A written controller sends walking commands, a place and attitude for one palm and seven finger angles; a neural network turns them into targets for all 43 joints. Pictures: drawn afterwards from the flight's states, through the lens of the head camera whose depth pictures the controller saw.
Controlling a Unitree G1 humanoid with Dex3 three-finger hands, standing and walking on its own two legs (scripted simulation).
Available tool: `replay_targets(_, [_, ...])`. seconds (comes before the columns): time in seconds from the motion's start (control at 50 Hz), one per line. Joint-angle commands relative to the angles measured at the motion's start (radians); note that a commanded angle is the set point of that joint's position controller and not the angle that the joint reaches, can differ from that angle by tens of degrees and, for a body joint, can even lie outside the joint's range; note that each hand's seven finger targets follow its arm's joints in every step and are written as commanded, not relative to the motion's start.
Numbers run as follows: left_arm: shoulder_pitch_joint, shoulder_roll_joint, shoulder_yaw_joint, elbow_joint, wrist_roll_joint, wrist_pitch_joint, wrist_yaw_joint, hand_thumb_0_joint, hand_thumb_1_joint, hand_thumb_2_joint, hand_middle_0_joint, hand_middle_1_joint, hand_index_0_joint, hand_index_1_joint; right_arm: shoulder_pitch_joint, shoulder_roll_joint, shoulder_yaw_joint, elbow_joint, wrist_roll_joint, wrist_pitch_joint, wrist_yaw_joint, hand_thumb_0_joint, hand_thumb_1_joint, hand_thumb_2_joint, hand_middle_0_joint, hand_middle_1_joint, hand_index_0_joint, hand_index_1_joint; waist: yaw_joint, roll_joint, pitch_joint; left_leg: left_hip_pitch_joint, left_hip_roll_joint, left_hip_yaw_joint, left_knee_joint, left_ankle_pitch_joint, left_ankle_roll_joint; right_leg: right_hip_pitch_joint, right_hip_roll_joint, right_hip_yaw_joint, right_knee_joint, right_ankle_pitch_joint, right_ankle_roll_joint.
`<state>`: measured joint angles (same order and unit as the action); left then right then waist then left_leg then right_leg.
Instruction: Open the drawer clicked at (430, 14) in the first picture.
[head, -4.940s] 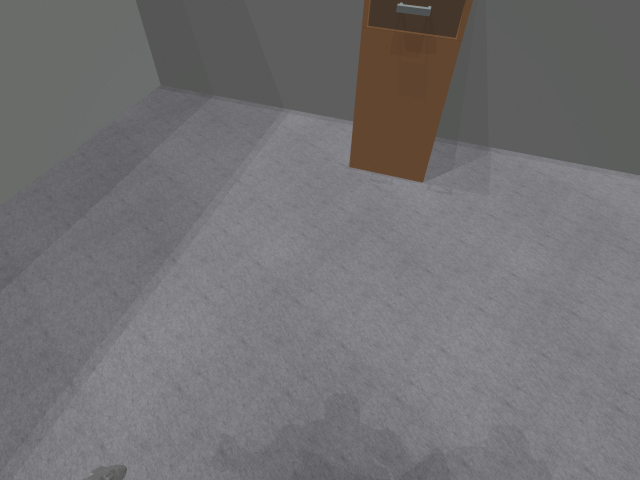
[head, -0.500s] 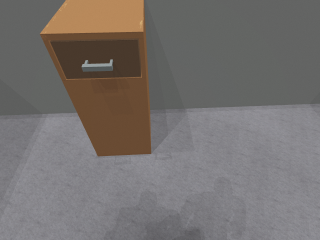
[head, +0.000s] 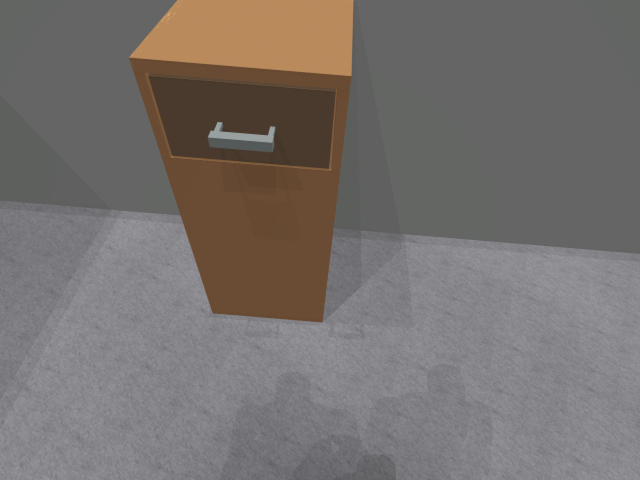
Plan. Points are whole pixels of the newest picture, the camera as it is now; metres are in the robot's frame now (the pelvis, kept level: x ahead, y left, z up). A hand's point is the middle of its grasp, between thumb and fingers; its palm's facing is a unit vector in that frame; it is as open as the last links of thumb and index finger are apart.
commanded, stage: take the last steps up to it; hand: left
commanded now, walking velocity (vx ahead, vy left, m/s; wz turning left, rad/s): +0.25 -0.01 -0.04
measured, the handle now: (243, 135) +0.69 +0.21 +0.02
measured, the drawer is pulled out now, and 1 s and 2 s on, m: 0.00 0.00 0.00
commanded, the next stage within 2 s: come to a stop and stand still in 0.24 s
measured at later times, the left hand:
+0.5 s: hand (229, 417) +0.23 +0.15 -0.15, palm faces +0.02 -0.97 -0.24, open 7.2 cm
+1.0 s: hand (208, 441) +0.19 +0.18 -0.16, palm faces -0.02 -0.97 -0.25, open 7.4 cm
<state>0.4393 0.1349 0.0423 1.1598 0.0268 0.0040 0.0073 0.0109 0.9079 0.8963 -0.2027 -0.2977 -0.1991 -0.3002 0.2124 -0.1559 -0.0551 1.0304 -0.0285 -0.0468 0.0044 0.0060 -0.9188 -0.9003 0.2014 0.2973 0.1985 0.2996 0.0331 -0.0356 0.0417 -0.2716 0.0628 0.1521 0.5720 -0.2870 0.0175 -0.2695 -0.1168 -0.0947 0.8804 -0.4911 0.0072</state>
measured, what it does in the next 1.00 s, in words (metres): walks ahead: right foot, then left foot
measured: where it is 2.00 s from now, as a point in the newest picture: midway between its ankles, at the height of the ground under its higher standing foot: outside the picture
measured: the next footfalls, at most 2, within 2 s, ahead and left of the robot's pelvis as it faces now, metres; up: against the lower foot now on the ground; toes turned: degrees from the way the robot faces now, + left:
right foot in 0.28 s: +0.21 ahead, -0.12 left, +0.00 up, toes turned -10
left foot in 0.66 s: +0.25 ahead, +0.09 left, +0.00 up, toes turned +0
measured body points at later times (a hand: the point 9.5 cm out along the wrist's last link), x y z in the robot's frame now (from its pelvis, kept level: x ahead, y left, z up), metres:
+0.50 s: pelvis +0.15 -0.03 +0.01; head +0.17 -0.04 +0.46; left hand +0.22 +0.20 -0.13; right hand +0.15 -0.25 -0.16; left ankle +0.14 +0.11 -0.69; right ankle +0.17 -0.11 -0.73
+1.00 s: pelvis +0.15 -0.02 +0.01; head +0.18 -0.02 +0.46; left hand +0.19 +0.23 -0.14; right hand +0.21 -0.25 -0.15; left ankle +0.21 +0.10 -0.73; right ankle +0.09 -0.14 -0.72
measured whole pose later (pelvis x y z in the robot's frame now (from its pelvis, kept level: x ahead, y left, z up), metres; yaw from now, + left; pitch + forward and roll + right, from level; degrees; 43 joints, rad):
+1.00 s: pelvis +0.15 -0.02 +0.01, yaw -3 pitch +1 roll +1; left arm 0.22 0.20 0.04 1.04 0.01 0.04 0.03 0.01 0.91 0.90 -0.20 -0.30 -0.20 -0.30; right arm 0.15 -0.15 -0.04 1.03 -0.02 0.01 -0.02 0.01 -0.91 -0.90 0.21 0.30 0.20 0.30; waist -0.01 0.00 0.05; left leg -0.30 0.04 0.10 0.44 -0.15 0.00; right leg -0.20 -0.04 -0.03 0.58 -0.38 0.02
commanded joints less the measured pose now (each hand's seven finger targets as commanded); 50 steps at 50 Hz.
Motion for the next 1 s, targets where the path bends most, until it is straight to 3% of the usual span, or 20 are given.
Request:
replay_targets(0.0, [-0.16,0.055,0.019,-0.128,0.003,-0.046,-0.016,0.0,0.9,0.9,-0.2,-0.3,-0.2,-0.3,0.163,-0.118,-0.012,0.017,0.0,-0.01,-0.028,0.0,-0.9,-0.9,0.2,0.3,0.2,0.3,-0.076,0.15,0.076,0.143,0.279,-0.319,-0.39,0.001,0.144,-0.361,-0.034,0.052,0.232,0.093,-0.013])
replay_targets(0.08, [-0.122,0.033,0.012,-0.12,-0.003,-0.025,-0.018,0.0,0.9,0.9,-0.2,-0.3,-0.2,-0.3,0.124,-0.114,-0.007,0.019,0.005,-0.022,-0.03,0.0,-0.9,-0.9,0.2,0.3,0.2,0.3,-0.027,0.163,0.047,0.104,0.224,-0.15,-0.378,0.212,0.145,-0.226,-0.023,0.015,0.026,0.164,0.008])
replay_targets(0.18, [-0.198,0.05,0.016,-0.158,-0.001,-0.026,-0.017,0.0,0.9,0.9,-0.2,-0.3,-0.2,-0.3,0.133,-0.13,-0.017,0.043,-0.001,-0.009,-0.027,0.0,-0.9,-0.9,0.2,0.3,0.2,0.3,-0.027,0.153,0.072,0.096,0.233,-0.13,-0.315,0.219,0.13,-0.121,0.019,-0.023,-0.192,0.224,0.006])
replay_targets(0.22, [-0.138,0.069,0.023,-0.138,0.002,-0.035,-0.016,0.0,0.9,0.9,-0.2,-0.3,-0.2,-0.3,0.131,-0.126,-0.015,0.05,0.0,-0.001,-0.026,0.0,-0.9,-0.9,0.2,0.3,0.2,0.3,0.006,0.096,0.047,0.063,0.189,-0.098,-0.202,0.187,0.088,0.031,0.061,-0.06,-0.323,0.308,-0.001])
replay_targets(0.24, [-0.07,0.105,0.03,-0.117,0.004,-0.044,-0.01,0.0,0.9,0.9,-0.2,-0.3,-0.2,-0.3,0.135,-0.108,-0.012,0.057,0.005,-0.003,-0.022,0.0,-0.9,-0.9,0.2,0.3,0.2,0.3,0.04,0.029,0.01,0.025,0.142,-0.058,-0.078,0.194,0.056,0.149,0.05,-0.026,-0.388,0.345,-0.012])
replay_targets(0.26, [0.014,0.18,0.045,-0.092,0.011,-0.058,-0.002,0.0,0.9,0.9,-0.2,-0.3,-0.2,-0.3,0.152,-0.065,-0.004,0.048,0.015,-0.009,-0.017,0.0,-0.9,-0.9,0.2,0.3,0.2,0.3,0.071,-0.147,-0.051,-0.122,0.057,0.016,0.148,0.065,0.011,0.317,-0.112,0.178,-0.44,0.406,-0.069])
replay_targets(0.28, [0.091,0.269,0.06,-0.082,0.0,-0.058,0.002,0.0,0.9,0.9,-0.2,-0.3,-0.2,-0.3,0.17,-0.04,0.005,0.019,0.019,-0.008,-0.015,0.0,-0.9,-0.9,0.2,0.3,0.2,0.3,0.074,-0.296,-0.106,-0.262,-0.035,0.02,0.418,-0.302,-0.017,0.416,-0.313,0.45,-0.558,0.532,-0.18])
replay_targets(0.3, [0.077,0.269,0.057,-0.084,-0.012,-0.064,0.007,0.0,0.9,0.9,-0.2,-0.3,-0.2,-0.3,0.127,-0.074,0.001,0.016,0.018,0.004,-0.019,0.0,-0.9,-0.9,0.2,0.3,0.2,0.3,0.083,-0.287,-0.117,-0.263,-0.008,-0.097,0.557,-0.331,-0.013,0.334,-0.331,0.507,-0.611,0.512,-0.217])
replay_targets(0.34, [-0.102,0.178,0.038,-0.131,-0.011,-0.054,0.023,0.0,0.9,0.9,-0.2,-0.3,-0.2,-0.3,0.081,-0.062,-0.003,0.018,0.016,0.016,-0.02,0.0,-0.9,-0.9,0.2,0.3,0.2,0.3,0.018,-0.077,0.016,-0.273,0.046,-0.153,0.603,-0.183,-0.014,0.143,-0.285,0.361,-0.634,0.469,-0.218])
replay_targets(0.36, [-0.167,0.15,0.026,-0.153,-0.006,-0.052,0.028,0.0,0.9,0.9,-0.2,-0.3,-0.2,-0.3,0.094,-0.039,0.008,0.033,0.015,0.023,-0.02,0.0,-0.9,-0.9,0.2,0.3,0.2,0.3,-0.012,-0.011,0.021,-0.204,0.057,-0.155,0.535,-0.14,-0.024,0.059,-0.241,0.26,-0.62,0.593,-0.192])
replay_targets(0.4, [-0.234,0.141,0.015,-0.167,-0.002,-0.049,0.032,0.0,0.9,0.9,-0.2,-0.3,-0.2,-0.3,0.155,-0.006,0.023,0.058,0.021,0.047,-0.024,0.0,-0.9,-0.9,0.2,0.3,0.2,0.3,-0.057,-0.034,-0.027,-0.081,0.04,-0.131,0.354,-0.13,-0.046,0.016,-0.187,0.117,-0.578,0.806,-0.171])
replay_targets(0.52, [-0.209,0.195,0.041,-0.169,-0.004,-0.005,0.04,0.0,0.9,0.9,-0.2,-0.3,-0.2,-0.3,0.086,-0.044,0.004,0.011,0.02,0.079,-0.029,0.0,-0.9,-0.9,0.2,0.3,0.2,0.3,-0.025,-0.1,-0.054,-0.071,-0.015,-0.083,0.151,-0.061,-0.061,0.111,-0.172,0.113,-0.484,0.907,-0.184])
replay_targets(0.6, [-0.249,0.191,0.042,-0.191,-0.01,0.015,0.038,0.0,0.9,0.9,-0.2,-0.3,-0.2,-0.3,0.113,-0.077,-0.005,0.003,0.016,0.077,-0.027,0.0,-0.9,-0.9,0.2,0.3,0.2,0.3,-0.064,-0.064,-0.049,0.104,0.021,-0.096,-0.075,0.226,-0.043,-0.009,-0.118,0.085,-0.388,0.667,-0.107])
replay_targets(0.64, [-0.181,0.115,0.024,-0.202,-0.017,0.028,0.038,0.0,0.9,0.9,-0.2,-0.3,-0.2,-0.3,0.105,-0.185,-0.016,-0.031,0.007,0.064,-0.028,0.0,-0.9,-0.9,0.2,0.3,0.2,0.3,-0.041,0.272,-0.067,0.09,0.295,-0.357,-0.226,0.641,0.1,-0.055,0.062,-0.023,-0.156,0.097,-0.003])
replay_targets(0.66, [-0.189,0.119,0.021,-0.208,-0.019,0.032,0.038,0.0,0.9,0.9,-0.2,-0.3,-0.2,-0.3,0.073,-0.194,-0.016,-0.04,0.005,0.061,-0.036,0.0,-0.9,-0.9,0.2,0.3,0.2,0.3,-0.05,0.311,-0.074,0.041,0.33,-0.422,-0.3,0.582,0.168,-0.066,0.107,0.031,0.024,-0.12,0.003])
replay_targets(0.7, [-0.195,0.134,0.031,-0.189,-0.013,0.039,0.031,0.0,0.9,0.9,-0.2,-0.3,-0.2,-0.3,-0.02,-0.184,-0.011,-0.064,0.001,0.061,-0.049,0.0,-0.9,-0.9,0.2,0.3,0.2,0.3,-0.028,0.271,-0.051,-0.015,0.291,-0.377,-0.302,0.39,0.181,-0.098,0.087,0.13,0.182,-0.068,-0.005])
replay_targets(0.76, [-0.163,0.122,0.024,-0.163,-0.009,0.028,0.019,0.0,0.9,0.9,-0.2,-0.3,-0.2,-0.3,-0.04,-0.163,-0.006,-0.07,0.005,0.048,-0.049,0.0,-0.9,-0.9,0.2,0.3,0.2,0.3,-0.024,0.157,-0.097,0.123,0.232,-0.283,-0.266,0.435,0.155,-0.152,0.081,0.117,0.146,0.017,0.016])
replay_targets(0.9, [-0.184,0.103,0.005,-0.165,-0.014,0.023,0.015,0.0,0.9,0.9,-0.2,-0.3,-0.2,-0.3,0.03,-0.191,-0.026,-0.02,0.007,0.054,-0.039,0.0,-0.9,-0.9,0.2,0.3,0.2,0.3,-0.067,0.209,-0.127,0.22,0.217,-0.278,-0.259,0.421,0.14,-0.054,0.08,0.058,-0.214,0.011,0.02])
replay_targets(0.96, [-0.094,0.117,0.003,-0.122,-0.011,0.009,0.022,0.0,0.9,0.9,-0.2,-0.3,-0.2,-0.3,0.011,-0.163,-0.023,-0.014,0.018,0.054,-0.031,0.0,-0.9,-0.9,0.2,0.3,0.2,0.3,-0.027,0.122,-0.109,0.099,0.138,-0.213,-0.193,0.264,0.059,0.124,0.07,0.049,-0.527,0.259,0.012])
replay_targets(0.98, [-0.1,0.152,0.004,-0.118,-0.006,0.001,0.027,0.0,0.9,0.9,-0.2,-0.3,-0.2,-0.3,0.004,-0.119,-0.017,-0.018,0.025,0.053,-0.027,0.0,-0.9,-0.9,0.2,0.3,0.2,0.3,-0.036,0.021,-0.069,0.027,0.08,-0.164,-0.137,0.157,0.007,0.136,-0.012,0.16,-0.588,0.308,-0.016])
